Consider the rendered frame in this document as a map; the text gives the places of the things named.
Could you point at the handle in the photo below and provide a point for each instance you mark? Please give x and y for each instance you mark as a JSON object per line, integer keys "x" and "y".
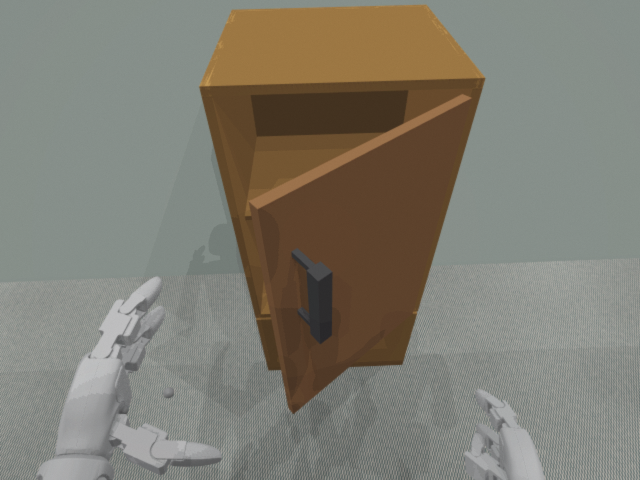
{"x": 319, "y": 283}

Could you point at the cupboard door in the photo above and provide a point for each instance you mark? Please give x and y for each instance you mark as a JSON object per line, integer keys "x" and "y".
{"x": 370, "y": 216}

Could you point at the robot left forearm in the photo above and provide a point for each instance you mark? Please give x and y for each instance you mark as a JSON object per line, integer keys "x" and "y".
{"x": 76, "y": 467}

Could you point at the left robot hand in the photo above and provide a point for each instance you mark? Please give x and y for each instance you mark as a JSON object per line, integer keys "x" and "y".
{"x": 90, "y": 422}

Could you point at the right robot hand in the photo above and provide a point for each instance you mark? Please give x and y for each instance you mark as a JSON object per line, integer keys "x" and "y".
{"x": 513, "y": 454}

